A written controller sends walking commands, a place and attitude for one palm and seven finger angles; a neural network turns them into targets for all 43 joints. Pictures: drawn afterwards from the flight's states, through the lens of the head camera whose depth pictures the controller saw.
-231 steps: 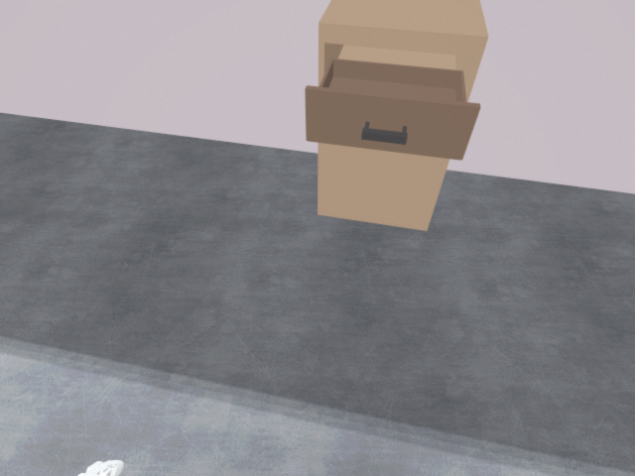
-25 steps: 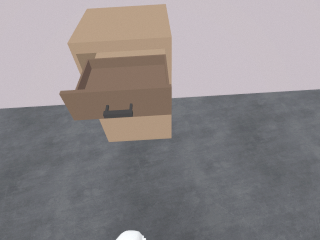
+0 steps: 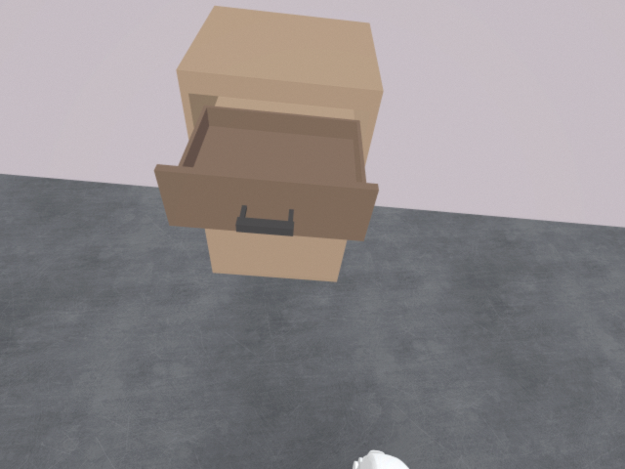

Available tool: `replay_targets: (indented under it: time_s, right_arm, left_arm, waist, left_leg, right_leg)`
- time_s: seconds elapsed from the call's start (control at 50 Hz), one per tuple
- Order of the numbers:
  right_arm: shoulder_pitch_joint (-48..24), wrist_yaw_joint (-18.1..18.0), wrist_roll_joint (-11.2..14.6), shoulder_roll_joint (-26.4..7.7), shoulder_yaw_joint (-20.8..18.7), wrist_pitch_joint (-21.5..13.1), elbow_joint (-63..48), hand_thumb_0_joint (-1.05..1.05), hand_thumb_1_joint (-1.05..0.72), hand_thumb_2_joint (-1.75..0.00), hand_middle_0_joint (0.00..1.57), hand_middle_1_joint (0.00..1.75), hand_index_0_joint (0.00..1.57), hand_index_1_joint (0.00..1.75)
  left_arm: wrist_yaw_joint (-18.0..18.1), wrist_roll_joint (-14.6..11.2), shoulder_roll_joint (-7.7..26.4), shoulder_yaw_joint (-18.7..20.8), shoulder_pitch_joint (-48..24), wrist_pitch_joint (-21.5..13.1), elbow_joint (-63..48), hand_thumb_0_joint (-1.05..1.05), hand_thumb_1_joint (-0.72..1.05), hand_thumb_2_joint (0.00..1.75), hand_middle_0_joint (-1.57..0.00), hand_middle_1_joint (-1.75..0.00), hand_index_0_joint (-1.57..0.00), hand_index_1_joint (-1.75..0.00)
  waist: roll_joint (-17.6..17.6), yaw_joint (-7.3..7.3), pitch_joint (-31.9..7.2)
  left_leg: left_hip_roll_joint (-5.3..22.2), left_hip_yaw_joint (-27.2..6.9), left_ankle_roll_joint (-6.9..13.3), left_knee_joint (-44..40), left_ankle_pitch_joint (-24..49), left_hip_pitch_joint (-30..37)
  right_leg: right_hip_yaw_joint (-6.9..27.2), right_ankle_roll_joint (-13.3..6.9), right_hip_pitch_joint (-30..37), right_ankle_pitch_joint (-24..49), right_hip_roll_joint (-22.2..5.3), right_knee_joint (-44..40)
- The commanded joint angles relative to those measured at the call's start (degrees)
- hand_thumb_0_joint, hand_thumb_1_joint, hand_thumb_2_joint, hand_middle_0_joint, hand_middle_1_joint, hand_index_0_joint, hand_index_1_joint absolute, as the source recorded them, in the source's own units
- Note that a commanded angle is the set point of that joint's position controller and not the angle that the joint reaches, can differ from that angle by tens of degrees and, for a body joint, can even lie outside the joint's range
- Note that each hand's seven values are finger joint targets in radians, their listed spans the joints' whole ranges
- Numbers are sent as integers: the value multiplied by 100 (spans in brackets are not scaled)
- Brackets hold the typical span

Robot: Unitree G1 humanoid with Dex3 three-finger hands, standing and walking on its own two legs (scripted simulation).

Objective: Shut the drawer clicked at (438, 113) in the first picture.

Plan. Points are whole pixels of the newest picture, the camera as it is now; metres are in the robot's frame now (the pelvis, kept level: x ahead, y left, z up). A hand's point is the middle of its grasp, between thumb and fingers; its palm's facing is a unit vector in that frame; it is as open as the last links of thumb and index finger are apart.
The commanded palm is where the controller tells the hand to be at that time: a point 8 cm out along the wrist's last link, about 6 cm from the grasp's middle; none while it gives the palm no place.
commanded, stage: take the last steps up to it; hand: left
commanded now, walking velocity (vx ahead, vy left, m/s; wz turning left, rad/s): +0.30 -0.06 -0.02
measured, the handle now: (266, 219) +0.60 +0.13 -0.10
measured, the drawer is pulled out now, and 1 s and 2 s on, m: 0.30 0.30 0.30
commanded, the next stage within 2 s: come to a stop and stand still in 0.72 s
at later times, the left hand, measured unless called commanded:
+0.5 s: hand (234, 432) +0.21 +0.12 -0.17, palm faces +0.05 -0.97 -0.22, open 7.1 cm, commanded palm none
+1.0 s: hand (238, 383) +0.29 +0.13 -0.19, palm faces +0.06 -0.98 -0.17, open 7.4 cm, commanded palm none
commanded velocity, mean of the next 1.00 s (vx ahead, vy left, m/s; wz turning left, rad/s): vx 0.14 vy -0.02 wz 0.02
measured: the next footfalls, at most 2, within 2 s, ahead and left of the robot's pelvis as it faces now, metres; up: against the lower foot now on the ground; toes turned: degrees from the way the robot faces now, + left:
right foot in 0.24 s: +0.20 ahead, -0.17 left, +0.00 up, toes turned -7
left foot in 0.66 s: +0.32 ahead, +0.06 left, +0.00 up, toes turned +8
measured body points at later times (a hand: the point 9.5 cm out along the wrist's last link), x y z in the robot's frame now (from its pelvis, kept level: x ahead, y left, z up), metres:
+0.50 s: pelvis +0.15 -0.07 -0.01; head +0.16 -0.07 +0.44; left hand +0.20 +0.17 -0.16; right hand +0.18 -0.30 -0.16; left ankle +0.20 +0.06 -0.69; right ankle +0.16 -0.16 -0.75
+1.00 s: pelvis +0.28 -0.04 +0.00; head +0.29 -0.02 +0.44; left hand +0.28 +0.18 -0.17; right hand +0.30 -0.26 -0.15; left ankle +0.28 +0.05 -0.75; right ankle +0.31 -0.18 -0.71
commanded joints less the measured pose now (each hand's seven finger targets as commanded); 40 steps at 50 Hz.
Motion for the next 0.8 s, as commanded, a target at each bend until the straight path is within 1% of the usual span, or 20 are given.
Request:
replay_targets:
  time_s: [0.0,0.08,0.12,0.16,0.18,0.2,0.22,0.24,0.26,0.3,0.34,0.38,0.54,0.6,0.62,0.64,0.66,0.68,0.72,0.78]
  right_arm:
    - [545,-98,-55,-881,-212,-130,-46,0,-90,-90,20,30,20,30]
    - [792,-97,-119,-874,-213,-116,127,0,-90,-90,20,30,20,30]
    - [693,-95,-140,-915,-231,-103,162,0,-90,-90,20,30,20,30]
    - [596,-85,-127,-932,-230,-84,207,0,-90,-90,20,30,20,30]
    - [590,-68,-88,-884,-225,-91,231,0,-90,-90,20,30,20,30]
    - [678,-13,-13,-718,-207,-124,205,0,-90,-90,20,30,20,30]
    - [838,-7,49,-368,-144,-157,23,0,-90,-90,20,30,20,30]
    - [504,-12,56,-631,-180,-121,-57,0,-90,-90,20,30,20,30]
    - [94,19,36,-524,-254,-69,-188,0,-90,-90,20,30,20,30]
    - [-148,72,-55,-383,-243,-13,-205,0,-90,-90,20,30,20,30]
    - [123,95,-96,-192,-214,94,-119,0,-90,-90,20,30,20,30]
    - [178,120,-98,-118,-223,149,-113,0,-90,-90,20,30,20,30]
    - [-1001,256,-74,-292,-235,48,-610,0,-90,-90,20,30,20,30]
    - [-728,208,-81,-416,-213,-32,-496,0,-90,-90,20,30,20,30]
    - [-252,165,-93,-672,-257,-70,-356,0,-90,-90,20,30,20,30]
    - [259,105,-159,-1230,-365,-101,-273,0,-90,-90,20,30,20,30]
    - [587,85,-127,-1583,-415,-38,-254,0,-90,-90,20,30,20,30]
    - [350,17,-106,-1384,-350,-30,-265,0,-90,-90,20,30,20,30]
    - [-328,-13,-74,-945,-221,-60,-449,0,-90,-90,20,30,20,30]
    - [-580,-28,-26,-680,-144,-152,-443,0,-90,-90,20,30,20,30]
  left_arm:
    - [-32,-53,121,11,-937,-199,-611,0,90,90,-20,-30,-20,-30]
    - [-58,-64,0,-1,-1480,-262,-774,0,90,90,-20,-30,-20,-30]
    - [-60,-82,-11,23,-1437,-296,-766,0,90,90,-20,-30,-20,-30]
    - [-45,-74,104,87,-898,-352,-616,0,90,90,-20,-30,-20,-30]
    - [-22,-49,252,135,-123,-408,-353,0,90,90,-20,-30,-20,-30]
    - [31,-19,632,234,710,-493,-97,0,90,90,-20,-30,-20,-30]
    - [102,-54,1226,385,1404,-514,50,0,90,90,-20,-30,-20,-30]
    - [120,-148,1297,353,1349,-479,34,0,90,90,-20,-30,-20,-30]
    - [152,-139,1078,330,868,-452,-85,0,90,90,-20,-30,-20,-30]
    - [202,-99,473,166,79,-487,-289,0,90,90,-20,-30,-20,-30]
    - [219,-57,177,63,-98,-558,-310,0,90,90,-20,-30,-20,-30]
    - [229,-40,141,36,-73,-595,-254,0,90,90,-20,-30,-20,-30]
    - [177,-26,483,113,204,-559,-180,0,90,90,-20,-30,-20,-30]
    - [177,-62,429,103,265,-484,-102,0,90,90,-20,-30,-20,-30]
    - [164,-73,316,67,297,-455,-102,0,90,90,-20,-30,-20,-30]
    - [129,-107,44,23,424,-440,-192,0,90,90,-20,-30,-20,-30]
    - [136,-75,11,-15,371,-453,-344,0,90,90,-20,-30,-20,-30]
    - [181,-44,150,15,185,-414,-298,0,90,90,-20,-30,-20,-30]
    - [111,-40,91,42,149,-395,-171,0,90,90,-20,-30,-20,-30]
    - [107,-22,-92,11,595,-299,37,0,90,90,-20,-30,-20,-30]
  waist:
    - [994,-281,702]
    - [1127,-430,796]
    - [1194,-354,717]
    - [1058,-50,420]
    - [767,284,48]
    - [135,604,-581]
    - [-1304,698,-1311]
    - [-757,714,-1211]
    - [-331,585,-717]
    - [33,202,149]
    - [-132,-115,226]
    - [-296,-249,201]
    - [-316,-2,368]
    - [68,-178,301]
    - [549,-376,50]
    - [1740,-510,-253]
    - [2096,-554,-314]
    - [1777,-539,-233]
    - [1091,-238,174]
    - [999,43,-59]
  left_leg:
    - [1721,-1051,850,-672,1348,128]
    - [1700,-901,742,-437,1860,29]
    - [1731,-849,680,-241,2023,-123]
    - [1561,-617,511,460,2559,-473]
    - [1297,-366,320,1346,2638,-793]
    - [965,-106,82,2717,1869,-1866]
    - [181,305,-192,4567,-1588,-3151]
    - [363,-237,-74,5420,-1851,-3196]
    - [517,-277,-39,5841,-1510,-3408]
    - [904,-342,-107,5646,-716,-3387]
    - [937,-176,-245,5149,-440,-3017]
    - [913,-3,-347,4591,-353,-2800]
    - [653,270,-329,2413,-3,-2252]
    - [402,474,-308,1355,392,-951]
    - [618,139,-223,963,400,-249]
    - [1785,-1414,271,450,571,427]
    - [2676,-2524,800,-73,825,403]
    - [2616,-2436,846,-300,561,-31]
    - [2160,-1626,761,-446,401,-723]
    - [1710,-658,602,-474,1362,-966]
  right_leg:
    - [-15,-24,-911,-5,-166,-619]
    - [-213,-171,-450,-160,-23,-1424]
    - [-279,-287,94,-246,67,-1793]
    - [-492,-387,1324,-80,326,-2507]
    - [-516,-433,2448,244,409,-2846]
    - [388,-739,4033,185,-372,-3006]
    - [2622,-1296,5078,700,-2026,-3667]
    - [2942,-1545,4294,151,-2166,-4120]
    - [2816,-1538,3610,-492,-2082,-4357]
    - [1756,-1342,2311,-466,-1626,-4508]
    - [891,-1176,1771,417,-1299,-4582]
    - [488,-1173,1530,933,-1129,-4579]
    - [497,-1193,1812,217,-1090,-4514]
    - [280,-934,1457,190,-771,-3817]
    - [69,-766,1253,171,-479,-2903]
    - [-430,-455,434,-799,174,-1441]
    - [-491,-362,-51,-2232,459,-23]
    - [3,-396,-169,-2054,236,632]
    - [156,-341,-172,-1190,-61,967]
    - [92,-224,278,-526,-85,722]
